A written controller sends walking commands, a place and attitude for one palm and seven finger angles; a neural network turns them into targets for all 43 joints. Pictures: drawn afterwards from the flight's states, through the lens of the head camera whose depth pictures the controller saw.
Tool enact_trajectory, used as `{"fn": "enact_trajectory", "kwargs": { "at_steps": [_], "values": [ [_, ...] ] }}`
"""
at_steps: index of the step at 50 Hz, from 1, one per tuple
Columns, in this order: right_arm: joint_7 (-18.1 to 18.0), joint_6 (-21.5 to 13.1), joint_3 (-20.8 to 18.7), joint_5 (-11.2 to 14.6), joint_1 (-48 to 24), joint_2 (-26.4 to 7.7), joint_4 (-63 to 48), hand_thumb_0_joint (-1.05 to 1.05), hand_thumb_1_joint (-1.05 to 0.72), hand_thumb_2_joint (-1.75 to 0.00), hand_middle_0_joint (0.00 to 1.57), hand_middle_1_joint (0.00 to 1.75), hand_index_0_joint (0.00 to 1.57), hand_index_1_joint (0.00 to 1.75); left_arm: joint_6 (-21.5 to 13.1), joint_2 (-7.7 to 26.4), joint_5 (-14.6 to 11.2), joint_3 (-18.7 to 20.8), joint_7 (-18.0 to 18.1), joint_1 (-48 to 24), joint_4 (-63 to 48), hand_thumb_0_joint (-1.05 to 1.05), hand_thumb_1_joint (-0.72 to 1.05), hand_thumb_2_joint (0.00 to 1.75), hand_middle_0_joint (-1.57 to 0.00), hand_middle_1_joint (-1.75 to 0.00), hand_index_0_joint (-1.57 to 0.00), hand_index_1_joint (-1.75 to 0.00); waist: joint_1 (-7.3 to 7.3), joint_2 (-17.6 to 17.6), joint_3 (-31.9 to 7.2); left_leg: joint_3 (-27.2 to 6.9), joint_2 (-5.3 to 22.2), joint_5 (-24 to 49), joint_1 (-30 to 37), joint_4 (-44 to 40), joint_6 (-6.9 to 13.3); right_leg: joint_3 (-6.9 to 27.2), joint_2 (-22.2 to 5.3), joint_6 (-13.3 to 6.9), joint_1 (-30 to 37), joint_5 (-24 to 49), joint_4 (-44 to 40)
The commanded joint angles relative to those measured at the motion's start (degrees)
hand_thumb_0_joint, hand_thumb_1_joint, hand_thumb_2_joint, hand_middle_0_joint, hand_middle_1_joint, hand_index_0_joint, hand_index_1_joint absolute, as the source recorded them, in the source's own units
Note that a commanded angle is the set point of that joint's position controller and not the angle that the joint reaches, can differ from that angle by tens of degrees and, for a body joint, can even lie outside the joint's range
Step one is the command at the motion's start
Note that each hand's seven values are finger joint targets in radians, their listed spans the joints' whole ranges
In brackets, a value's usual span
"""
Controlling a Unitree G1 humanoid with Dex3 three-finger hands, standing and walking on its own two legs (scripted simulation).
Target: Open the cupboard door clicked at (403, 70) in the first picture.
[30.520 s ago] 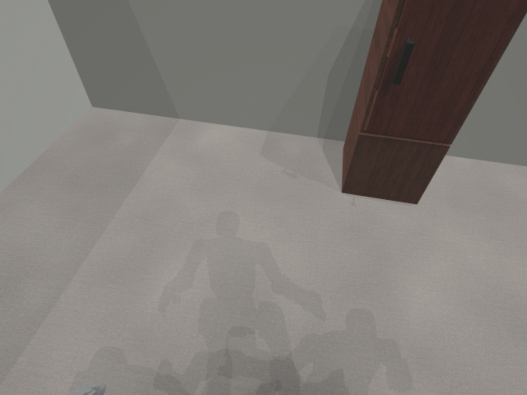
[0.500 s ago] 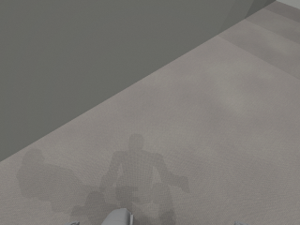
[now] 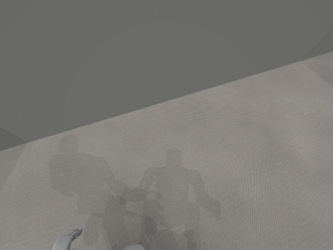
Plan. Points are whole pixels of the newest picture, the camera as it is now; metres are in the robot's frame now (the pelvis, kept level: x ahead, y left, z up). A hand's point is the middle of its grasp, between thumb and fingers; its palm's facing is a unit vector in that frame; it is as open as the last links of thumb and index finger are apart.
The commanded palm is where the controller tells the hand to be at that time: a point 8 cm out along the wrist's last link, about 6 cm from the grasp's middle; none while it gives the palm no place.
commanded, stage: turn to face it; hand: left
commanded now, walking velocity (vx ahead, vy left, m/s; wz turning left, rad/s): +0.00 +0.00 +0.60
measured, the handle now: out of the picture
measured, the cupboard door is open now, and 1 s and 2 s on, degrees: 55 55 55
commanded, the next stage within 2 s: none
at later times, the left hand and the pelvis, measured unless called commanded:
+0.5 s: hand out of the picture +0.02 +0.23 -0.17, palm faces +0.34 -0.91 -0.24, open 7.4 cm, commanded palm none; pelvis +0.01 -0.01 +0.00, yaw +19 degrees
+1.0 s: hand out of the picture -0.03 +0.16 -0.17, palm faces +0.62 -0.76 -0.21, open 7.4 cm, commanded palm none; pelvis +0.04 -0.03 -0.01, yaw +38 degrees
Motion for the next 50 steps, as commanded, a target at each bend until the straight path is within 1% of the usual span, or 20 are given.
{"fn": "enact_trajectory", "kwargs": {
  "at_steps": [1,3,6,11,14,15,16,17,18,23,31,32,34,35,38,40,44,47,48,50],
  "values": [
    [-0.16,-1.79,-2.56,0.76,-5.24,-5.77,-8.19,0.00,-0.90,-0.90,0.20,0.30,0.20,0.30,-2.25,14.19,1.50,3.06,1.43,9.46,-2.42,0.00,0.90,0.90,-0.20,-0.30,-0.20,-0.30,5.18,-19.88,-7.98,4.55,-3.57,-20.90,-16.60,22.19,-1.21,24.47,-25.80,-10.67,15.90,6.12,-25.36],
    [0.49,-1.14,-2.98,0.26,-2.35,-7.34,-6.44,0.00,-0.90,-0.90,0.20,0.30,0.20,0.30,-2.56,9.38,1.08,1.55,1.68,2.97,-4.02,0.00,0.90,0.90,-0.20,-0.30,-0.20,-0.30,0.73,-12.82,-6.06,1.54,1.12,-15.39,-14.02,35.99,-0.68,14.37,-21.43,-12.33,7.87,10.13,-22.59],
    [1.04,-0.56,-2.21,0.35,-2.48,-5.65,-4.90,0.00,-0.90,-0.90,0.20,0.30,0.20,0.30,-2.52,6.56,0.78,0.57,1.60,0.75,-4.40,0.00,0.90,0.90,-0.20,-0.30,-0.20,-0.30,-0.37,-15.61,-4.95,6.09,2.50,-11.97,-13.56,32.45,-2.65,1.34,-15.35,-9.98,11.55,30.30,-17.34],
    [1.42,-1.50,-0.83,0.79,-6.70,-3.18,-5.72,0.00,-0.90,-0.90,0.20,0.30,0.20,0.30,-2.65,9.84,1.20,1.79,1.54,7.81,-1.95,0.00,0.90,0.90,-0.20,-0.30,-0.20,-0.30,3.41,-11.31,-8.14,11.84,0.96,-11.33,-7.28,10.88,-2.40,-1.97,-17.08,-9.55,19.90,43.48,-10.31],
    [1.21,-1.95,-1.15,0.57,-2.25,-4.96,-4.76,0.00,-0.90,-0.90,0.20,0.30,0.20,0.30,-2.50,10.29,0.67,2.11,1.06,6.68,-1.57,0.00,0.90,0.90,-0.20,-0.30,-0.20,-0.30,0.88,-10.47,-9.69,12.75,-0.35,-1.53,3.34,-1.97,-1.12,-5.43,-16.14,-6.16,15.40,40.42,-3.03],
    [1.09,-2.21,-1.88,0.37,1.67,-7.42,-3.84,0.00,-0.90,-0.90,0.20,0.30,0.20,0.30,-2.27,9.74,0.20,2.02,0.85,5.49,-2.19,0.00,0.90,0.90,-0.20,-0.30,-0.20,-0.30,-1.72,-6.53,-11.24,9.93,1.58,8.17,12.30,-6.82,0.26,-7.35,-15.26,-3.63,8.47,34.10,3.59],
    [0.61,-2.71,-3.52,-0.16,6.31,-13.85,-3.34,0.00,-0.90,-0.90,0.20,0.30,0.20,0.30,-1.87,6.12,-0.18,1.47,0.48,4.80,-4.16,0.00,0.90,0.90,-0.20,-0.30,-0.20,-0.30,-4.15,9.53,-13.93,-9.07,15.58,25.58,22.85,-8.24,7.08,-9.73,-7.96,0.75,-6.93,5.92,15.89],
    [-0.10,-2.41,-4.48,0.01,10.58,-17.85,-2.30,0.00,-0.90,-0.90,0.20,0.30,0.20,0.30,-1.40,3.68,-0.09,0.28,0.65,0.37,-6.52,0.00,0.90,0.90,-0.20,-0.30,-0.20,-0.30,-6.17,16.08,-13.89,-21.26,25.09,42.66,23.05,-10.02,15.30,-4.62,-3.58,1.95,-15.48,-19.28,26.38],
    [-0.45,-2.23,-4.23,-0.16,10.79,-17.72,-1.59,0.00,-0.90,-0.90,0.20,0.30,0.20,0.30,-0.82,5.40,0.32,0.51,0.90,-1.18,-7.01,0.00,0.90,0.90,-0.20,-0.30,-0.20,-0.30,-5.78,9.53,-13.29,-18.45,25.47,34.03,20.49,-9.69,16.91,0.69,-4.81,0.84,-15.78,-17.26,30.49],
    [-1.52,-2.67,-2.46,-0.28,-0.40,-12.14,-4.70,0.00,-0.90,-0.90,0.20,0.30,0.20,0.30,-0.05,4.36,0.46,1.10,0.21,0.84,-3.42,0.00,0.90,0.90,-0.20,-0.30,-0.20,-0.30,-0.45,10.07,-7.36,-9.46,13.39,16.23,8.32,-12.31,10.05,1.09,-3.13,0.92,-10.83,-4.79,25.08],
    [-0.89,-1.47,-3.48,-0.20,-3.65,-12.68,-5.64,0.00,-0.90,-0.90,0.20,0.30,0.20,0.30,-0.87,4.24,0.15,1.08,0.29,5.49,-2.58,0.00,0.90,0.90,-0.20,-0.30,-0.20,-0.30,1.81,8.70,-7.05,-12.48,9.72,4.42,-1.72,-9.81,8.09,-2.01,2.12,-0.26,7.51,0.99,-2.60],
    [-0.78,-1.37,-3.45,0.17,-4.54,-11.72,-6.06,0.00,-0.90,-0.90,0.20,0.30,0.20,0.30,-1.30,5.49,0.20,1.51,0.50,7.93,-2.13,0.00,0.90,0.90,-0.20,-0.30,-0.20,-0.30,3.25,5.71,-7.36,-11.36,7.35,1.49,-5.58,-6.48,6.17,-1.09,0.91,-0.59,13.35,4.63,-10.69],
    [-0.11,-1.55,-2.67,0.80,-5.53,-5.75,-8.42,0.00,-0.90,-0.90,0.20,0.30,0.20,0.30,-2.18,14.07,1.59,3.02,1.30,9.53,-3.00,0.00,0.90,0.90,-0.20,-0.30,-0.20,-0.30,5.23,-19.59,-7.02,4.02,-4.65,-19.13,-16.65,19.57,-1.21,24.77,-23.93,-10.00,15.76,0.65,-26.21],
    [0.21,-1.36,-2.96,0.29,-5.52,-8.00,-8.09,0.00,-0.90,-0.90,0.20,0.30,0.20,0.30,-2.18,13.19,1.11,2.30,1.53,7.45,-3.57,0.00,0.90,0.90,-0.20,-0.30,-0.20,-0.30,3.72,-15.36,-5.77,1.46,-0.88,-20.28,-14.73,30.62,-0.42,22.63,-25.89,-12.94,9.04,4.09,-25.27],
    [0.91,-0.38,-2.91,0.11,-2.60,-6.77,-4.87,0.00,-0.90,-0.90,0.20,0.30,0.20,0.30,-2.42,7.17,0.75,0.77,1.50,0.29,-4.98,0.00,0.90,0.90,-0.20,-0.30,-0.20,-0.30,-0.83,-14.55,-4.05,3.62,1.98,-11.37,-13.79,37.44,-1.84,6.38,-16.18,-10.60,7.61,17.94,-20.03],
    [1.31,-0.41,-2.18,0.49,-3.61,-5.03,-5.34,0.00,-0.90,-0.90,0.20,0.30,0.20,0.30,-2.57,7.01,1.00,0.79,1.58,1.35,-4.49,0.00,0.90,0.90,-0.20,-0.30,-0.20,-0.30,-0.11,-14.00,-4.71,6.69,2.21,-11.68,-11.12,28.57,-2.52,0.22,-15.43,-9.94,10.45,28.18,-17.51],
    [1.45,-1.53,-0.94,0.83,-7.82,-3.08,-6.12,0.00,-0.90,-0.90,0.20,0.30,0.20,0.30,-2.66,9.46,1.32,1.80,1.52,8.44,-1.84,0.00,0.90,0.90,-0.20,-0.30,-0.20,-0.30,3.87,-11.26,-7.90,11.28,0.57,-12.39,-6.85,10.40,-2.15,-1.17,-17.26,-9.80,19.55,41.30,-10.77],
    [1.15,-2.00,-1.01,0.62,-3.17,-4.51,-5.12,0.00,-0.90,-0.90,0.20,0.30,0.20,0.30,-2.52,10.52,0.70,2.27,1.06,7.74,-1.49,0.00,0.90,0.90,-0.20,-0.30,-0.20,-0.30,1.35,-11.84,-9.83,12.46,-0.71,-2.50,2.61,-2.01,-0.97,-4.69,-16.37,-6.44,16.11,40.96,-4.16],
    [1.02,-2.37,-1.69,0.45,0.83,-6.82,-4.08,0.00,-0.90,-0.90,0.20,0.30,0.20,0.30,-2.43,9.82,0.20,2.22,0.89,6.25,-2.01,0.00,0.90,0.90,-0.20,-0.30,-0.20,-0.30,-1.27,-7.75,-11.64,10.08,0.93,6.70,11.33,-7.95,0.19,-6.48,-15.66,-4.07,10.42,36.34,2.41],
    [-0.08,-2.61,-4.30,0.01,9.10,-17.24,-2.65,0.00,-0.90,-0.90,0.20,0.30,0.20,0.30,-1.76,3.54,-0.16,0.28,0.60,1.72,-6.08,0.00,0.90,0.90,-0.20,-0.30,-0.20,-0.30,-5.59,16.69,-14.35,-20.08,24.42,46.53,24.88,-9.83,14.61,-5.52,-3.98,2.08,-15.33,-18.16,25.13]
  ]
}}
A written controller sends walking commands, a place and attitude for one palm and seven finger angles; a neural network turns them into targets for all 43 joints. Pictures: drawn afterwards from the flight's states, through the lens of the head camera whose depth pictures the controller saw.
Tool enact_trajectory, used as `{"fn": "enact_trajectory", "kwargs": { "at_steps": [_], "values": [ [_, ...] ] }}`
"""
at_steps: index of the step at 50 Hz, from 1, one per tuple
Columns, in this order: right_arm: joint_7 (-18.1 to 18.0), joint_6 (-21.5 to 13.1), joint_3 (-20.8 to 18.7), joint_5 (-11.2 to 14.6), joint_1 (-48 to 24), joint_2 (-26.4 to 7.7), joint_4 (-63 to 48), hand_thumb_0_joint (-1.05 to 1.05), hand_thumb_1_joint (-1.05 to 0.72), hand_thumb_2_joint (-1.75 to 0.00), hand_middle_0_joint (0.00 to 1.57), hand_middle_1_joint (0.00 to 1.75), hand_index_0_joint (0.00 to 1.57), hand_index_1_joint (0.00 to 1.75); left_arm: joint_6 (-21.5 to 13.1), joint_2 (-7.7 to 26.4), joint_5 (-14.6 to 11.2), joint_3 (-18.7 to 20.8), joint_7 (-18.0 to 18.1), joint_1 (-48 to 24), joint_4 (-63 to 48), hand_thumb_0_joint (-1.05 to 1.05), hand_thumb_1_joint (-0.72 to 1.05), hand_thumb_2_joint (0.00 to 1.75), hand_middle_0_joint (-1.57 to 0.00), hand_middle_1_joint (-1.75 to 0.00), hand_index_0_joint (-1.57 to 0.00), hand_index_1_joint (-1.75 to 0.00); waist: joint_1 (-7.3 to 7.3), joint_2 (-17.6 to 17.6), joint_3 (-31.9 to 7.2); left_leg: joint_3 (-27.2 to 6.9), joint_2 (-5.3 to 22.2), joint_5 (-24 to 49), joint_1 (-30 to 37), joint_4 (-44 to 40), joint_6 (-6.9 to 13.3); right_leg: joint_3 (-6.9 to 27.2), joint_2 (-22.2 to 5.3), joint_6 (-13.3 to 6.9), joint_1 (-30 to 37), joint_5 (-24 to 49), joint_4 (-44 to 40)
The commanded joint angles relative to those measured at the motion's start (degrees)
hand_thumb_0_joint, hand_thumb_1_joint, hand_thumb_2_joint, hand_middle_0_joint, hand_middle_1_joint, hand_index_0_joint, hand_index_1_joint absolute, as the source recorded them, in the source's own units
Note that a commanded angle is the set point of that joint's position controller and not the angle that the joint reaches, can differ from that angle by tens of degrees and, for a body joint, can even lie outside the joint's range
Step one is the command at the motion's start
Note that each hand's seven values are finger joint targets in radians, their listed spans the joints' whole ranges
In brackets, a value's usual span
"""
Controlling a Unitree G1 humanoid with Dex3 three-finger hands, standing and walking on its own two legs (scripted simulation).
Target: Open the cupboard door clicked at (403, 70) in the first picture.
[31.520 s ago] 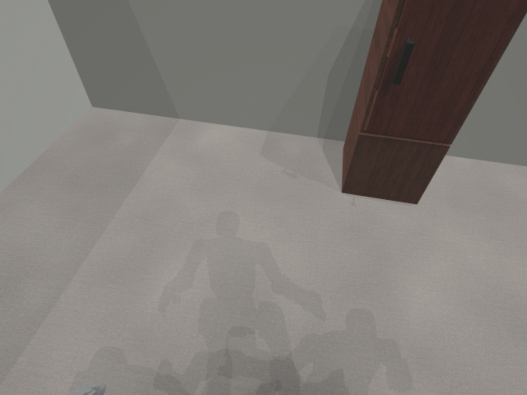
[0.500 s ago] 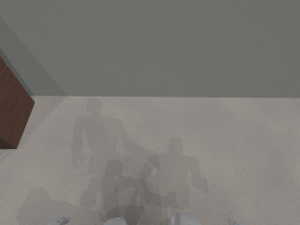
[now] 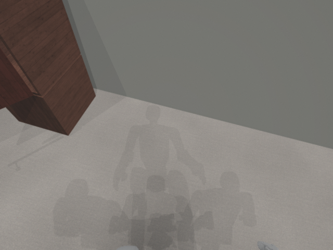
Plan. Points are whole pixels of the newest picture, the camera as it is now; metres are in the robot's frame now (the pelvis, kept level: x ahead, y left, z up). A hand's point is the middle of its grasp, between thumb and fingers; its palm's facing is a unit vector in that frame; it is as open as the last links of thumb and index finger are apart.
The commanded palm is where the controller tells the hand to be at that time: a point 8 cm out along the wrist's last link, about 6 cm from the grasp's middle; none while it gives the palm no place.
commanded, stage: turn to face it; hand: left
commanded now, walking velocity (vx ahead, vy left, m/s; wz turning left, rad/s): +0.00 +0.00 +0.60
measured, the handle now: out of the picture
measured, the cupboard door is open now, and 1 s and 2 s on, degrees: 55 55 55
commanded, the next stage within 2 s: take the last steps up to it in 1.12 s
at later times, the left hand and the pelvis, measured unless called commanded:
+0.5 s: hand out of the picture +0.04 +0.18 -0.14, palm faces +0.30 -0.92 -0.27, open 7.4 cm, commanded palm none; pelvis +0.02 -0.04 +0.01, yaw +18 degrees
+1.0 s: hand out of the picture +0.02 +0.19 -0.15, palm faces +0.53 -0.80 -0.29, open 7.4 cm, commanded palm none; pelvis +0.04 -0.05 +0.00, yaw +32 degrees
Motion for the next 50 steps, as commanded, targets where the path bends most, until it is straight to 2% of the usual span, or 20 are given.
{"fn": "enact_trajectory", "kwargs": {
  "at_steps": [1,4,12,14,15,16,17,19,21,26,29,30,31,32,34,38,44,47,48,50],
  "values": [
    [-1.95,-1.83,-3.78,-0.64,13.49,-15.57,-0.67,0.00,-0.90,-0.90,0.20,0.30,0.20,0.30,0.27,8.08,-0.07,1.92,0.88,-6.54,-7.85,0.00,0.90,0.90,-0.20,-0.30,-0.20,-0.30,-6.46,13.08,-14.83,-27.23,23.95,41.87,20.60,-8.87,16.22,10.88,2.09,1.81,-19.76,-15.26,28.73],
    [-2.92,-2.19,-2.47,-0.88,3.50,-11.31,-3.36,0.00,-0.90,-0.90,0.20,0.30,0.20,0.30,0.88,7.58,0.19,2.39,0.54,-6.24,-5.36,0.00,0.90,0.90,-0.20,-0.30,-0.20,-0.30,-2.42,15.20,-8.72,-20.74,15.07,21.63,8.60,-11.61,11.10,12.28,2.21,1.87,-17.40,-5.63,26.59],
    [-2.53,-1.41,-2.88,-0.95,0.13,-11.20,-4.11,0.00,-0.90,-0.90,0.20,0.30,0.20,0.30,0.57,6.28,-0.18,2.25,0.11,-2.09,-3.96,0.00,0.90,0.90,-0.20,-0.30,-0.20,-0.30,-0.11,12.75,-8.54,-21.41,10.07,10.36,0.90,-11.00,8.60,8.65,8.26,0.85,-1.69,-0.17,2.53],
    [-2.29,-1.20,-2.94,-0.35,-2.02,-10.05,-4.97,0.00,-0.90,-0.90,0.20,0.30,0.20,0.30,-0.16,8.05,-0.06,2.83,0.41,2.49,-3.18,0.00,0.90,0.90,-0.20,-0.30,-0.20,-0.30,2.56,9.42,-9.06,-20.12,6.91,6.59,-5.62,-5.98,5.88,9.17,7.71,0.53,8.62,7.86,-10.16],
    [-2.00,-1.14,-2.58,0.19,-1.77,-6.85,-5.73,0.00,-0.90,-0.90,0.20,0.30,0.20,0.30,-0.87,11.75,0.55,3.66,0.91,4.57,-3.12,0.00,0.90,0.90,-0.20,-0.30,-0.20,-0.30,3.71,-1.43,-9.68,-15.40,1.34,-3.32,-13.46,3.57,2.37,19.41,-1.86,-1.97,15.31,4.06,-20.36],
    [-1.69,-1.20,-2.17,0.26,-2.44,-3.93,-7.12,0.00,-0.90,-0.90,0.20,0.30,0.20,0.30,-1.09,16.37,1.23,4.40,1.25,4.22,-3.63,0.00,0.90,0.90,-0.20,-0.30,-0.20,-0.30,4.24,-17.07,-8.00,-5.80,-5.71,-19.82,-18.32,19.38,-1.62,34.82,-16.90,-8.77,12.48,6.14,-25.94],
    [-1.36,-0.97,-2.60,-0.20,-2.46,-6.58,-6.92,0.00,-0.90,-0.90,0.20,0.30,0.20,0.30,-1.12,15.51,0.77,3.74,1.50,2.60,-4.20,0.00,0.90,0.90,-0.20,-0.30,-0.20,-0.30,3.20,-12.86,-7.04,-8.64,-1.94,-21.06,-16.39,30.78,-0.86,33.14,-18.94,-12.21,5.83,8.51,-25.26],
    [-0.87,-0.28,-2.84,-0.33,0.03,-5.16,-4.77,0.00,-0.90,-0.90,0.20,0.30,0.20,0.30,-1.01,10.86,0.70,2.99,1.71,-4.06,-5.67,0.00,0.90,0.90,-0.20,-0.30,-0.20,-0.30,-0.75,-11.74,-6.44,-7.56,0.09,-14.59,-15.91,36.48,-1.47,23.28,-12.16,-10.54,4.40,14.13,-22.37],
    [-0.32,-0.12,-1.97,-0.20,-0.32,-4.31,-4.31,0.00,-0.90,-0.90,0.20,0.30,0.20,0.30,-1.20,9.68,0.63,2.19,1.52,-4.64,-5.76,0.00,0.90,0.90,-0.20,-0.30,-0.20,-0.30,-1.02,-12.05,-6.13,-4.81,1.07,-13.08,-13.86,31.27,-2.61,13.30,-8.87,-9.51,5.93,27.00,-18.79],
    [0.12,-0.84,-0.73,0.26,-3.75,-1.68,-5.04,0.00,-0.90,-0.90,0.20,0.30,0.20,0.30,-1.26,12.48,1.01,3.31,1.45,0.86,-3.65,0.00,0.90,0.90,-0.20,-0.30,-0.20,-0.30,2.18,-7.99,-7.81,0.51,-0.01,-12.74,-7.89,11.39,-2.54,9.88,-10.71,-9.15,11.76,35.37,-13.49],
    [-0.12,-1.55,-0.92,0.07,1.06,-3.16,-3.77,0.00,-0.90,-0.90,0.20,0.30,0.20,0.30,-1.01,12.70,0.42,3.60,0.94,0.79,-2.73,0.00,0.90,0.90,-0.20,-0.30,-0.20,-0.30,-0.05,-6.44,-10.07,1.24,-0.97,-2.28,2.33,-3.42,-1.44,5.92,-9.44,-5.13,8.79,33.65,-5.30],
    [-0.28,-2.02,-1.71,-0.10,5.16,-6.16,-2.92,0.00,-0.90,-0.90,0.20,0.30,0.20,0.30,-0.73,11.74,-0.14,3.50,0.75,0.04,-3.50,0.00,0.90,0.90,-0.20,-0.30,-0.20,-0.30,-2.59,0.04,-12.24,-3.22,2.13,7.38,11.71,-9.08,0.06,3.28,-8.03,-2.28,1.64,27.20,2.81],
    [-0.83,-2.51,-3.48,-0.71,9.66,-13.19,-2.36,0.00,-0.90,-0.90,0.20,0.30,0.20,0.30,-0.35,7.43,-0.55,2.56,0.31,-1.00,-5.59,0.00,0.90,0.90,-0.20,-0.30,-0.20,-0.30,-4.88,18.71,-13.75,-25.87,18.46,27.73,20.42,-11.30,7.91,1.19,0.80,2.76,-15.46,-5.44,16.54],
    [-1.73,-2.01,-3.94,-0.50,13.10,-15.61,-1.12,0.00,-0.90,-0.90,0.20,0.30,0.20,0.30,0.20,6.88,-0.22,1.75,0.61,-5.07,-7.09,0.00,0.90,0.90,-0.20,-0.30,-0.20,-0.30,-6.17,18.48,-14.81,-30.29,23.49,40.17,20.33,-10.86,14.21,7.96,2.72,2.37,-19.61,-16.63,24.22],
    [-2.42,-2.26,-2.96,-0.97,10.25,-13.04,-2.11,0.00,-0.90,-0.90,0.20,0.30,0.20,0.30,0.64,7.44,0.06,2.05,0.90,-7.46,-7.12,0.00,0.90,0.90,-0.20,-0.30,-0.20,-0.30,-4.82,11.52,-11.73,-27.03,20.36,26.26,13.33,-11.84,14.44,10.97,1.91,1.60,-19.50,-11.14,28.45],
    [-3.28,-2.70,-1.53,-0.89,4.38,-9.20,-2.74,0.00,-0.90,-0.90,0.20,0.30,0.20,0.30,1.03,6.57,0.04,2.11,0.24,-4.75,-3.62,0.00,0.90,0.90,-0.20,-0.30,-0.20,-0.30,-1.31,12.57,-8.13,-18.69,12.77,25.90,9.03,-12.04,9.97,11.42,3.65,1.66,-15.80,-2.94,24.50],
    [-3.08,-2.06,-1.85,-1.04,4.29,-9.52,-2.16,0.00,-0.90,-0.90,0.20,0.30,0.20,0.30,0.65,5.27,-0.23,1.48,0.22,-4.61,-3.34,0.00,0.90,0.90,-0.20,-0.30,-0.20,-0.30,-1.47,12.32,-9.76,-19.20,11.56,21.81,6.93,-11.03,9.80,9.05,7.35,0.97,-5.79,-3.61,7.09],
    [-2.88,-1.72,-1.86,-0.59,2.36,-8.83,-2.34,0.00,-0.90,-0.90,0.20,0.30,0.20,0.30,0.02,5.75,-0.41,1.73,0.44,-0.05,-1.81,0.00,0.90,0.90,-0.20,-0.30,-0.20,-0.30,0.99,10.75,-9.96,-19.19,9.29,19.35,1.49,-7.34,7.56,8.25,8.69,0.41,5.18,6.26,-7.32],
    [-2.70,-1.70,-1.82,-0.18,1.63,-7.52,-2.70,0.00,-0.90,-0.90,0.20,0.30,0.20,0.30,-0.52,7.42,-0.25,2.29,0.76,2.45,-1.25,0.00,0.90,0.90,-0.20,-0.30,-0.20,-0.30,2.29,6.56,-10.27,-17.42,6.52,13.06,-3.07,-3.57,5.00,10.78,6.01,-0.24,11.62,10.91,-14.68],
    [-2.10,-1.54,-1.12,0.25,-0.20,-3.33,-4.73,0.00,-0.90,-0.90,0.20,0.30,0.20,0.30,-1.28,15.30,0.95,3.56,1.29,4.23,-1.12,0.00,0.90,0.90,-0.20,-0.30,-0.20,-0.30,3.61,-14.55,-8.25,-5.70,-4.12,-21.07,-13.55,19.86,-1.06,32.81,-17.49,-10.86,11.33,22.07,-22.93]
  ]
}}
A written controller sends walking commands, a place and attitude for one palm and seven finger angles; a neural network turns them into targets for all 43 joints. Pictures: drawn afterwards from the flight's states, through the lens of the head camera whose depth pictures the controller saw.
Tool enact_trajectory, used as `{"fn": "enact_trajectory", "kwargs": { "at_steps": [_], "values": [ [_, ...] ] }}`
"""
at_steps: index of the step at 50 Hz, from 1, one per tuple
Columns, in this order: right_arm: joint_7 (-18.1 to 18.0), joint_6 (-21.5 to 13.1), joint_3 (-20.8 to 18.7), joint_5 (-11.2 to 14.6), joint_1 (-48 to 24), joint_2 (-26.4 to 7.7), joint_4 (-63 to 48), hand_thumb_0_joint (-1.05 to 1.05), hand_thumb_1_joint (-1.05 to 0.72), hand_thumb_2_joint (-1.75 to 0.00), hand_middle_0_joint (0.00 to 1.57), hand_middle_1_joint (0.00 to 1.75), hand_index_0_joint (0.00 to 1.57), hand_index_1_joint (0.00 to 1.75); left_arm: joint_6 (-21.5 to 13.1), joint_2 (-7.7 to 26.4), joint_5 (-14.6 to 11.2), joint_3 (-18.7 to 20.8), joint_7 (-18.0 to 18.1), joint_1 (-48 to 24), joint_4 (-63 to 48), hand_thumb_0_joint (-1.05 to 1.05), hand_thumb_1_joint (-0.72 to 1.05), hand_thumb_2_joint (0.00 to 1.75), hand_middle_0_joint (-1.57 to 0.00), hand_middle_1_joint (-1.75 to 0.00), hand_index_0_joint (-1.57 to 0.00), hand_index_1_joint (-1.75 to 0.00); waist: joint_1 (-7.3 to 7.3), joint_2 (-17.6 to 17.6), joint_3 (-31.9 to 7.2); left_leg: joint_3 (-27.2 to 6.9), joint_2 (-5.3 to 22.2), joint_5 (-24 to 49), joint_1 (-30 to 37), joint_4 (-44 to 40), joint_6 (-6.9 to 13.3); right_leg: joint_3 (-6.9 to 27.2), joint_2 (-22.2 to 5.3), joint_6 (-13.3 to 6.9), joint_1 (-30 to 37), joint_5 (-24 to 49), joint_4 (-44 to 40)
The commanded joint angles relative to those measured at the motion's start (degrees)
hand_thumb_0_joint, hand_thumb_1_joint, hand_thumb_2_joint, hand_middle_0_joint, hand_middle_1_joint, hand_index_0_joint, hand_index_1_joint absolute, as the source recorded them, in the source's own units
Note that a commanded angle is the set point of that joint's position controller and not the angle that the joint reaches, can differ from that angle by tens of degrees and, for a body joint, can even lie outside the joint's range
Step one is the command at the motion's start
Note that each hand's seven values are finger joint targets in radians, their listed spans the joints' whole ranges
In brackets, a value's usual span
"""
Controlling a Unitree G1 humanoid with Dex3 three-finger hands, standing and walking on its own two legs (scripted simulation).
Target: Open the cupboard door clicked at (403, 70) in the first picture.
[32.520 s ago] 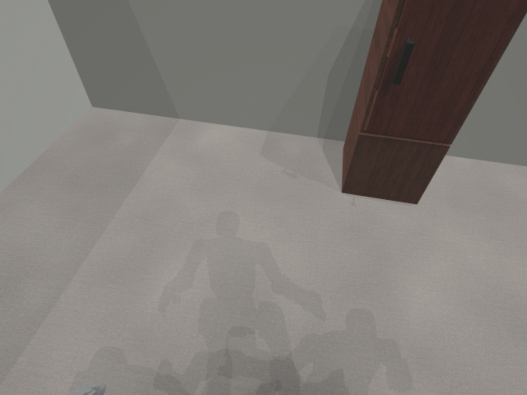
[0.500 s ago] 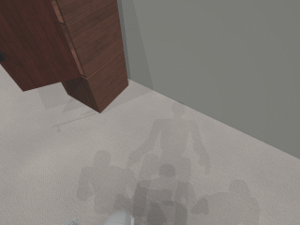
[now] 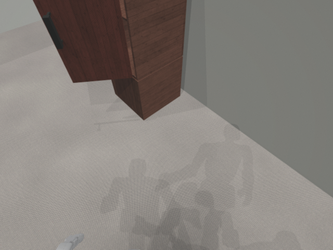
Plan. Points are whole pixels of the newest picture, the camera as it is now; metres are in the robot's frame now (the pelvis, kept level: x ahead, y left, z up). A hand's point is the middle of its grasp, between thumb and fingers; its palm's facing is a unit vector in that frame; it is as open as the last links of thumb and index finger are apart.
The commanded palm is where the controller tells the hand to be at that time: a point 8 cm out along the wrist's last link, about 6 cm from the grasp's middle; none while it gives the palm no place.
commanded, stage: turn to face it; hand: left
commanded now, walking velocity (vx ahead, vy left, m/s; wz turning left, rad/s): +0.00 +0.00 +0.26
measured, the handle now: (54, 30) +0.97 +0.57 -0.01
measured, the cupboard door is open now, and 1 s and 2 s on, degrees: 55 55 55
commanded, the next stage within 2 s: take the last steps up to it in 0.12 s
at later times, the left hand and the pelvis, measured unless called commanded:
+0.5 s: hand out of the picture +0.02 +0.22 -0.17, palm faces +0.22 -0.96 -0.18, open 7.4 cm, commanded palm none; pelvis +0.02 +0.02 +0.01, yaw +9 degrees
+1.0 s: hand out of the picture +0.08 +0.21 -0.16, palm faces +0.34 -0.93 -0.15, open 7.4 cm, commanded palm none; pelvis +0.15 +0.06 +0.02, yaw +15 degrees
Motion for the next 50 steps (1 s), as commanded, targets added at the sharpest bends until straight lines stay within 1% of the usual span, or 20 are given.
{"fn": "enact_trajectory", "kwargs": {
  "at_steps": [1,3,5,11,15,16,17,18,19,23,30,33,34,35,36,37,40,43,46,50],
  "values": [
    [0.07,-1.06,-2.32,0.25,-3.63,-6.78,-6.41,0.00,-0.90,-0.90,0.20,0.30,0.20,0.30,-1.77,12.37,1.07,2.06,1.13,7.37,-1.89,0.00,0.90,0.90,-0.20,-0.30,-0.20,-0.30,3.15,-13.62,-5.17,0.87,-0.30,-18.78,-11.53,27.12,0.08,19.59,-24.07,-12.28,7.41,15.99,-17.22],
    [0.25,-0.07,-2.79,-0.05,-2.49,-6.56,-3.49,0.00,-0.90,-0.90,0.20,0.30,0.20,0.30,-1.85,7.88,0.82,1.27,1.29,2.03,-2.69,0.00,0.90,0.90,-0.20,-0.30,-0.20,-0.30,0.18,-14.42,-1.60,1.24,1.28,-11.93,-12.67,34.14,-0.64,12.60,-17.17,-10.54,4.78,17.46,-16.38],
    [0.63,-0.18,-2.20,0.05,-2.19,-5.12,-2.83,0.00,-0.90,-0.90,0.20,0.30,0.20,0.30,-2.04,6.74,0.81,0.96,1.24,2.15,-2.61,0.00,0.90,0.90,-0.20,-0.30,-0.20,-0.30,-0.03,-13.47,-2.42,3.61,1.60,-10.26,-11.70,30.64,-1.38,5.64,-14.66,-9.13,7.38,26.34,-14.10],
    [0.46,-1.34,-0.67,0.57,-5.11,-2.28,-2.30,0.00,-0.90,-0.90,0.20,0.30,0.20,0.30,-2.40,8.60,1.20,1.61,1.29,8.77,1.08,0.00,0.90,0.90,-0.20,-0.30,-0.20,-0.30,2.79,-10.66,-6.15,8.45,0.23,-10.43,-4.96,8.30,-1.46,4.18,-15.49,-9.74,15.64,39.14,-8.97],
    [0.44,-2.54,-0.65,-0.02,0.67,-4.13,-0.06,0.00,-0.90,-0.90,0.20,0.30,0.20,0.30,-2.30,8.75,0.52,2.13,0.36,6.44,1.90,0.00,0.90,0.90,-0.20,-0.30,-0.20,-0.30,-0.18,-8.94,-5.69,9.85,-0.03,-0.18,9.68,-7.97,0.13,2.08,-14.40,-5.37,5.27,13.18,-6.95],
    [0.29,-3.06,-1.36,-0.30,3.60,-7.42,0.50,0.00,-0.90,-0.90,0.20,0.30,0.20,0.30,-2.01,7.14,0.24,2.02,-0.05,5.31,1.08,0.00,0.90,0.90,-0.20,-0.30,-0.20,-0.30,-2.00,-0.71,-6.11,2.72,4.97,-1.05,16.19,-12.29,2.80,-1.17,-11.24,-2.95,-3.07,1.93,-0.24],
    [-0.05,-3.27,-2.78,-1.16,7.67,-13.08,0.79,0.00,-0.90,-0.90,0.20,0.30,0.20,0.30,-1.73,3.46,0.01,1.46,-0.68,4.61,-0.48,0.00,0.90,0.90,-0.20,-0.30,-0.20,-0.30,-3.73,15.34,-6.83,-16.05,18.03,-1.05,22.39,-16.38,9.90,-7.82,-3.07,0.56,-15.58,-13.86,13.78],
    [-0.66,-2.83,-3.10,-1.10,11.30,-14.49,1.78,0.00,-0.90,-0.90,0.20,0.30,0.20,0.30,-1.65,3.16,0.62,0.74,-0.65,-0.83,-2.50,0.00,0.90,0.90,-0.20,-0.30,-0.20,-0.30,-5.83,15.41,-5.01,-21.58,22.97,-1.53,20.77,-19.98,16.08,-4.40,-1.53,0.06,-21.33,-20.44,24.77],
    [-0.76,-2.83,-2.61,-1.01,10.97,-13.59,1.64,0.00,-0.90,-0.90,0.20,0.30,0.20,0.30,-1.72,3.63,0.80,0.78,-0.90,-3.36,-3.31,0.00,0.90,0.90,-0.20,-0.30,-0.20,-0.30,-5.41,10.98,-2.25,-20.98,22.88,-7.92,17.13,-21.19,17.12,-0.87,-3.56,-0.66,-23.16,-17.47,29.29],
    [-1.45,-4.73,-0.81,-0.65,4.99,-8.18,0.41,0.00,-0.90,-0.90,0.20,0.30,0.20,0.30,-1.68,2.72,1.03,0.96,-1.86,0.39,0.57,0.00,0.90,0.90,-0.20,-0.30,-0.20,-0.30,-0.39,8.70,-0.65,-10.68,14.66,-2.47,10.17,-22.10,12.75,0.29,-4.42,-1.03,-18.71,-5.73,29.94],
    [-0.88,-5.01,-0.89,-0.61,7.88,-8.32,2.95,0.00,-0.90,-0.90,0.20,0.30,0.20,0.30,-2.18,0.94,0.90,0.21,-2.13,-1.32,0.41,0.00,0.90,0.90,-0.20,-0.30,-0.20,-0.30,-0.38,6.87,-0.10,-5.90,12.34,-2.37,6.43,-21.74,12.67,-4.25,-1.83,-0.32,-7.01,-3.83,9.92],
    [-0.72,-4.62,-0.90,-0.34,6.62,-7.84,3.29,0.00,-0.90,-0.90,0.20,0.30,0.20,0.30,-2.69,1.66,0.97,0.98,-1.93,5.04,2.73,0.00,0.90,0.90,-0.20,-0.30,-0.20,-0.30,2.89,2.40,-0.94,-3.99,9.80,-6.94,-0.99,-15.42,10.36,-5.36,-0.05,-0.27,7.74,0.49,-0.28],
    [-0.55,-4.73,-0.82,-0.02,5.55,-6.88,3.15,0.00,-0.90,-0.90,0.20,0.30,0.20,0.30,-3.11,3.52,1.13,1.63,-1.67,9.51,4.16,0.00,0.90,0.90,-0.20,-0.30,-0.20,-0.30,5.20,-0.50,-1.30,-1.01,6.20,-8.71,-6.67,-8.65,8.08,-2.53,-1.70,-0.92,15.95,-0.18,-5.42],
    [-0.18,-4.96,-0.43,0.52,6.13,-3.81,2.46,0.00,-0.90,-0.90,0.20,0.30,0.20,0.30,-3.80,7.48,1.61,2.57,-1.09,14.94,5.66,0.00,0.90,0.90,-0.20,-0.30,-0.20,-0.30,7.32,-11.01,-3.77,5.48,0.59,-12.05,-15.82,4.68,4.75,10.75,-12.92,-4.27,25.73,-9.98,-12.70],
    [0.14,-4.91,-0.38,0.21,3.91,-3.13,0.05,0.00,-0.90,-0.90,0.20,0.30,0.20,0.30,-3.98,12.50,1.37,3.64,-0.53,19.91,6.56,0.00,0.90,0.90,-0.20,-0.30,-0.20,-0.30,9.24,-20.67,-4.17,7.47,-1.67,-20.43,-22.79,20.67,2.66,31.48,-27.64,-10.64,26.83,-15.62,-23.15],
    [0.44,-4.62,-1.07,-0.58,1.29,-6.11,-0.41,0.00,-0.90,-0.90,0.20,0.30,0.20,0.30,-3.87,11.73,0.79,3.32,-0.07,18.56,6.18,0.00,0.90,0.90,-0.20,-0.30,-0.20,-0.30,7.94,-12.12,-0.18,2.48,2.34,-16.71,-23.55,28.53,2.33,32.61,-29.08,-13.22,19.39,-20.35,-26.12],
    [1.22,-3.81,-1.37,-0.78,1.36,-3.98,1.41,0.00,-0.90,-0.90,0.20,0.30,0.20,0.30,-4.62,5.05,0.94,1.70,0.41,9.87,4.72,0.00,0.90,0.90,-0.20,-0.30,-0.20,-0.30,2.73,-13.00,3.34,2.02,7.06,-4.18,-19.81,31.21,0.95,17.15,-21.95,-9.50,7.37,-10.89,-25.20],
    [2.12,-3.13,-0.78,-0.59,2.54,-1.13,2.16,0.00,-0.90,-0.90,0.20,0.30,0.20,0.30,-5.67,3.71,0.89,1.21,0.03,9.82,5.62,0.00,0.90,0.90,-0.20,-0.30,-0.20,-0.30,1.19,-10.51,1.97,6.48,6.82,1.81,-14.61,23.29,-0.84,4.20,-17.52,-7.32,5.52,3.51,-24.68],
    [2.87,-3.54,-0.50,-0.33,0.18,0.52,1.41,0.00,-0.90,-0.90,0.20,0.30,0.20,0.30,-6.04,5.18,1.08,1.50,-0.13,12.00,7.43,0.00,0.90,0.90,-0.20,-0.30,-0.20,-0.30,2.03,-7.62,0.51,9.82,5.54,4.07,-11.00,11.56,-1.45,-0.04,-16.25,-7.13,7.28,9.07,-23.01],
    [3.03,-4.84,-0.32,-0.20,-1.52,0.38,-0.04,0.00,-0.90,-0.90,0.20,0.30,0.20,0.30,-5.71,6.43,1.45,1.89,-0.20,12.82,9.38,0.00,0.90,0.90,-0.20,-0.30,-0.20,-0.30,2.48,-10.15,-1.04,11.74,3.24,3.45,-4.06,0.77,-0.34,-1.10,-16.29,-6.41,8.23,10.99,-18.75]
  ]
}}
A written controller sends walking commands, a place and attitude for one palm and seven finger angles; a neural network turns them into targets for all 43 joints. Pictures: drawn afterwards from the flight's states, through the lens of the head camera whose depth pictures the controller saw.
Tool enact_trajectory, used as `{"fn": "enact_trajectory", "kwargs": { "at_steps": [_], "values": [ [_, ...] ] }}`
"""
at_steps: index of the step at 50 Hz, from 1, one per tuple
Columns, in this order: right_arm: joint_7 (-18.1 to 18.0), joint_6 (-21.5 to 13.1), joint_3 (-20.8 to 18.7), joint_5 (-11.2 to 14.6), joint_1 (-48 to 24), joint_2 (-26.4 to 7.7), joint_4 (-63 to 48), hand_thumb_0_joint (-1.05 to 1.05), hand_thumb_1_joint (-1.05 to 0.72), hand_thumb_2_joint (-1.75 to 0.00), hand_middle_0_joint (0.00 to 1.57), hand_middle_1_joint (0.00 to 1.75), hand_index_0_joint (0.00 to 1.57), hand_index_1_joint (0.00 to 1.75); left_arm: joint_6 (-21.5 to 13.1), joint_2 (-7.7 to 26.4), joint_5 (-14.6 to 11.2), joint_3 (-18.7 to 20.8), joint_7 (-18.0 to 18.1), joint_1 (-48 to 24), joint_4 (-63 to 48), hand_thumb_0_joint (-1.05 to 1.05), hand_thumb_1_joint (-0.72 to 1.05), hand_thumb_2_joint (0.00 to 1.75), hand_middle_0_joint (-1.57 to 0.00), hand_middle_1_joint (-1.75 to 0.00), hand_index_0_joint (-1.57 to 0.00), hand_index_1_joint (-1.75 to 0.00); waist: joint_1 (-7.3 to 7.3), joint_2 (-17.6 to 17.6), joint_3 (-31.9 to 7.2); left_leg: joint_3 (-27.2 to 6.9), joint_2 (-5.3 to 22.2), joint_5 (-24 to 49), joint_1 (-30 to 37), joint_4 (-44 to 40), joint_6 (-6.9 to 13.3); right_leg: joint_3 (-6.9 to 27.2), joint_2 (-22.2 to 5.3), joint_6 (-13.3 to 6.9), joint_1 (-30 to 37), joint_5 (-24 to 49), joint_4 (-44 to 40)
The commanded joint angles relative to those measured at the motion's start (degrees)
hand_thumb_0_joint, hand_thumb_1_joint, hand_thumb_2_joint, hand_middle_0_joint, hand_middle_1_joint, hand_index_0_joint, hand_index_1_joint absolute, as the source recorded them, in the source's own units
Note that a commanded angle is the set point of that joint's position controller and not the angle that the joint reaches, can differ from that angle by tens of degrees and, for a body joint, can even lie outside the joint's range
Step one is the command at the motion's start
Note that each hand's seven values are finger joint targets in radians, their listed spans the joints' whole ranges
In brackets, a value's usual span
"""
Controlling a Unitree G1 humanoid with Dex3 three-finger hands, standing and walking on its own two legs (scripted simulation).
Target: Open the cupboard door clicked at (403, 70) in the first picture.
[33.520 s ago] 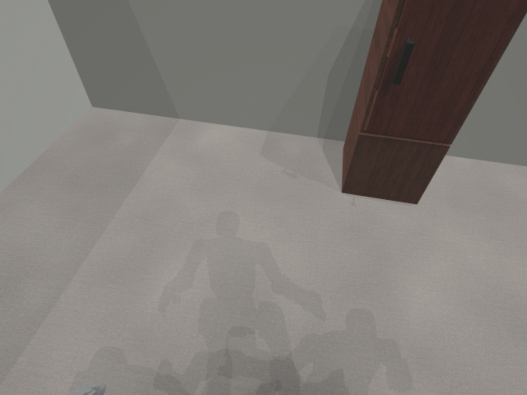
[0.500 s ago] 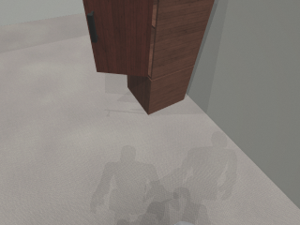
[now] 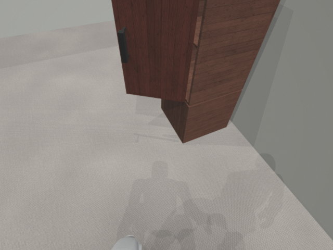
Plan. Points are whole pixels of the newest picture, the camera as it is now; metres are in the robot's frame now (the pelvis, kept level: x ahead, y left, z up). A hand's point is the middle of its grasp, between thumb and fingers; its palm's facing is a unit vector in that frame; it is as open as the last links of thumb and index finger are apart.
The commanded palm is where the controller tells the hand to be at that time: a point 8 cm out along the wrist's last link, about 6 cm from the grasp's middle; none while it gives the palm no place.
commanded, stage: take the last steps up to it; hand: left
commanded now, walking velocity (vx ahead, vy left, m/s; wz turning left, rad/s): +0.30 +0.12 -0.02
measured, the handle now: (124, 45) +0.93 +0.28 -0.02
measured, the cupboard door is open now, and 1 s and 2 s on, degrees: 55 55 55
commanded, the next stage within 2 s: come to a stop and stand still in 0.68 s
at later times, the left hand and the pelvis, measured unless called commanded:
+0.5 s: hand (98, 184) +0.31 +0.25 -0.16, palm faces -0.04 -0.98 -0.21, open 7.4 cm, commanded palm none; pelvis +0.18 +0.06 -0.01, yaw -3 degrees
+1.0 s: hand (91, 185) +0.33 +0.29 -0.20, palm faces +0.02 -0.98 -0.17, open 7.3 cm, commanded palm none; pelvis +0.33 +0.10 -0.01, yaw -4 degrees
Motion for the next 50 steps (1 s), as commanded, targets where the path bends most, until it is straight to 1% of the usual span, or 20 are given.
{"fn": "enact_trajectory", "kwargs": {
  "at_steps": [1,3,4,5,7,11,20,23,25,26,27,28,29,30,35,39,42,45,46,50],
  "values": [
    [0.33,-2.74,0.53,0.00,-0.37,-0.10,-4.25,0.00,-0.90,-0.90,0.20,0.30,0.20,0.30,-0.78,12.49,0.30,2.89,0.73,0.64,-1.66,0.00,0.90,0.90,-0.20,-0.30,-0.20,-0.30,-0.87,-8.00,0.37,3.61,-3.04,1.62,9.56,-11.48,0.65,4.69,-10.35,-7.62,-4.59,7.60,-3.93],
    [-0.73,-3.46,-0.38,-0.36,8.49,-4.40,-1.34,0.00,-0.90,-0.90,0.20,0.30,0.20,0.30,-0.12,10.70,0.03,2.56,0.37,0.40,-1.67,0.00,0.90,0.90,-0.20,-0.30,-0.20,-0.30,-5.02,0.26,-3.79,4.16,-3.56,0.20,25.99,-16.65,1.81,0.83,-6.14,-5.57,-11.28,8.60,9.95],
    [-1.56,-3.86,-2.20,-0.95,16.14,-10.86,0.14,0.00,-0.90,-0.90,0.20,0.30,0.20,0.30,0.16,7.15,-0.23,1.99,0.07,1.52,-2.70,0.00,0.90,0.90,-0.20,-0.30,-0.20,-0.30,-8.01,14.71,-8.90,-12.30,8.42,-2.67,36.30,-18.36,5.85,-3.26,0.67,-3.05,-22.44,-6.19,26.04],
    [-2.71,-3.41,-2.82,-0.84,21.87,-14.12,1.00,0.00,-0.90,-0.90,0.20,0.30,0.20,0.30,0.30,5.37,-0.38,1.31,0.19,-1.69,-5.18,0.00,0.90,0.90,-0.20,-0.30,-0.20,-0.30,-10.13,21.73,-10.58,-25.36,16.88,-4.06,37.56,-26.42,11.19,-1.12,5.09,-2.58,-29.94,-21.17,41.90],
    [-3.39,-3.30,-1.68,-0.67,15.65,-10.85,-0.18,0.00,-0.90,-0.90,0.20,0.30,0.20,0.30,0.35,5.12,-0.21,1.09,0.32,-7.09,-6.31,0.00,0.90,0.90,-0.20,-0.30,-0.20,-0.30,-7.82,12.23,-5.03,-22.75,17.55,-5.33,29.06,-28.63,13.95,5.42,0.71,-4.68,-35.25,-15.10,53.06],
    [-3.85,-4.56,0.53,-0.52,7.25,-4.61,-1.61,0.00,-0.90,-0.90,0.20,0.30,0.20,0.30,1.73,4.43,0.17,1.24,-0.61,-3.71,-4.04,0.00,0.90,0.90,-0.20,-0.30,-0.20,-0.30,-2.27,9.86,-0.01,-10.99,11.93,-0.57,16.70,-32.12,10.69,6.30,-1.01,-3.99,-29.15,-4.07,47.70],
    [-3.43,-4.86,0.40,-0.74,10.72,-4.50,1.27,0.00,-0.90,-0.90,0.20,0.30,0.20,0.30,1.97,4.51,0.06,0.88,-0.89,-12.61,-8.34,0.00,0.90,0.90,-0.20,-0.30,-0.20,-0.30,-2.59,4.07,1.76,-6.59,11.29,5.87,21.22,-33.82,13.36,3.94,1.43,-4.15,-24.45,0.95,23.26],
    [-3.52,-4.65,0.69,-0.86,12.13,-4.34,2.55,0.00,-0.90,-0.90,0.20,0.30,0.20,0.30,1.75,5.01,0.08,0.71,-0.76,-14.40,-9.36,0.00,0.90,0.90,-0.20,-0.30,-0.20,-0.30,-2.75,5.65,1.80,-4.68,10.71,13.56,23.04,-29.45,12.18,2.65,3.07,-4.69,-20.38,0.23,17.68],
    [-3.56,-4.41,1.00,-0.65,11.51,-4.17,3.16,0.00,-0.90,-0.90,0.20,0.30,0.20,0.30,1.26,5.90,0.14,1.24,-0.64,-9.28,-7.94,0.00,0.90,0.90,-0.20,-0.30,-0.20,-0.30,0.00,2.67,0.34,-1.71,7.86,15.70,19.71,-21.49,9.44,1.54,4.97,-5.51,-9.17,4.52,10.03],
    [-3.42,-4.55,1.09,-0.13,10.80,-3.60,3.02,0.00,-0.90,-0.90,0.20,0.30,0.20,0.30,0.70,8.17,0.21,1.90,-0.44,-3.20,-6.01,0.00,0.90,0.90,-0.20,-0.30,-0.20,-0.30,2.65,-0.99,-2.75,0.84,4.35,15.36,14.70,-12.36,7.17,4.61,3.61,-6.79,2.19,7.55,7.27],
    [-3.15,-4.72,1.17,0.62,10.83,-2.30,1.77,0.00,-0.90,-0.90,0.20,0.30,0.20,0.30,-0.05,13.08,0.50,3.09,0.06,4.40,-3.91,0.00,0.90,0.90,-0.20,-0.30,-0.20,-0.30,4.96,-10.33,-7.94,5.07,-1.66,4.31,2.18,1.24,3.91,20.87,-8.35,-11.70,16.04,11.95,4.18],
    [-2.92,-4.58,1.14,0.62,9.86,-2.59,0.27,0.00,-0.90,-0.90,0.20,0.30,0.20,0.30,-0.07,16.95,-0.34,3.66,0.41,8.67,-2.92,0.00,0.90,0.90,-0.20,-0.30,-0.20,-0.30,5.52,-14.93,-9.24,4.77,-5.71,-22.43,-6.33,16.94,1.90,34.48,-19.65,-19.16,19.99,18.62,-2.63],
    [-2.99,-3.97,0.61,0.39,7.48,-4.17,-0.39,0.00,-0.90,-0.90,0.20,0.30,0.20,0.30,0.24,15.74,-0.68,3.67,1.25,6.30,-3.89,0.00,0.90,0.90,-0.20,-0.30,-0.20,-0.30,4.74,-6.42,-4.77,-2.11,-2.53,-21.30,-8.53,22.33,2.22,33.24,-20.38,-20.77,14.25,15.73,-4.18],
    [-3.09,-3.74,0.58,0.32,4.42,-2.61,0.05,0.00,-0.90,-0.90,0.20,0.30,0.20,0.30,0.03,12.73,-0.64,3.04,1.64,2.04,-4.71,0.00,0.90,0.90,-0.20,-0.30,-0.20,-0.30,3.36,-4.96,-1.19,-4.25,-0.48,-16.47,-9.54,23.16,2.05,29.14,-17.16,-18.85,8.12,17.22,-4.48],
    [-2.09,-1.97,1.24,0.15,7.90,1.95,1.74,0.00,-0.90,-0.90,0.20,0.30,0.20,0.30,-0.97,8.32,-0.63,1.46,1.15,-4.49,-5.47,0.00,0.90,0.90,-0.20,-0.30,-0.20,-0.30,-2.26,-6.11,-2.05,-0.98,0.36,-5.14,1.97,9.37,-0.03,9.75,-8.12,-13.41,-4.31,22.63,-6.96],
    [-1.64,-2.48,1.22,0.07,4.71,2.89,0.52,0.00,-0.90,-0.90,0.20,0.30,0.20,0.30,-1.09,9.35,-0.24,2.02,0.83,-2.95,-3.82,0.00,0.90,0.90,-0.20,-0.30,-0.20,-0.30,-1.17,-4.07,-2.07,1.31,-1.50,-1.77,5.83,-3.30,-0.33,9.82,-7.37,-13.19,-4.35,18.05,-5.85],
    [-2.54,-3.08,1.76,0.00,6.93,1.78,1.87,0.00,-0.90,-0.90,0.20,0.30,0.20,0.30,0.03,8.48,-0.77,1.12,1.37,-4.95,-2.88,0.00,0.90,0.90,-0.20,-0.30,-0.20,-0.30,-3.10,-3.12,-3.02,0.82,-3.22,10.31,17.46,-16.50,-0.53,6.90,-3.09,-9.08,-7.95,21.61,2.07],
    [-4.37,-3.01,0.70,0.16,8.27,-6.86,1.76,0.00,-0.90,-0.90,0.20,0.30,0.20,0.30,1.85,4.62,-1.35,-0.54,2.35,-0.06,-1.98,0.00,0.90,0.90,-0.20,-0.30,-0.20,-0.30,-2.30,11.08,-7.66,-12.62,12.95,40.65,22.89,-18.17,7.75,3.58,3.57,-2.94,-10.35,-6.68,10.64],
    [-4.60,-2.12,0.38,0.01,7.21,-7.94,1.38,0.00,-0.90,-0.90,0.20,0.30,0.20,0.30,2.64,4.67,-0.97,-0.60,2.79,0.94,-1.73,0.00,0.90,0.90,-0.20,-0.30,-0.20,-0.30,-2.55,7.38,-4.51,-11.74,14.09,36.11,18.06,-19.74,9.44,4.31,4.58,-3.04,-8.43,-12.81,13.64],
    [-6.51,-0.69,0.24,-0.01,5.28,-8.64,0.44,0.00,-0.90,-0.90,0.20,0.30,0.20,0.30,5.73,8.50,-0.89,0.50,2.29,-0.48,-2.59,0.00,0.90,0.90,-0.20,-0.30,-0.20,-0.30,-3.40,15.23,-2.99,-13.95,16.85,52.40,18.25,-21.42,12.92,8.05,5.12,-2.62,-15.29,-19.89,33.50]
  ]
}}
